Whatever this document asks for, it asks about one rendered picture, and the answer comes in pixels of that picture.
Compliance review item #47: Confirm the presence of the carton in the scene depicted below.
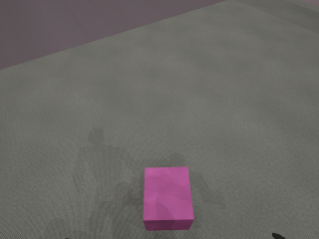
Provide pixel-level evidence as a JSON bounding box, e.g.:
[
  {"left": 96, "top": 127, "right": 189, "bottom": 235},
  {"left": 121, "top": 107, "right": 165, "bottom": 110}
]
[{"left": 143, "top": 166, "right": 194, "bottom": 231}]

